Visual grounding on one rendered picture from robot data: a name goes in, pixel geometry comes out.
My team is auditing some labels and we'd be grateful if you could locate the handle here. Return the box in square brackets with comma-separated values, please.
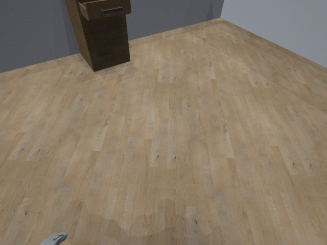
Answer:
[100, 6, 123, 14]

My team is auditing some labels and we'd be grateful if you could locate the drawer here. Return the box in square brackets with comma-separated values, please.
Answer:
[78, 0, 131, 21]

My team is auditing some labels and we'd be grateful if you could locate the cabinet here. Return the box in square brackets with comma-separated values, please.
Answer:
[65, 0, 130, 72]

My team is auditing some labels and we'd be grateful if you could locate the left robot hand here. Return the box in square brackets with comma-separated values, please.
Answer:
[40, 232, 67, 245]

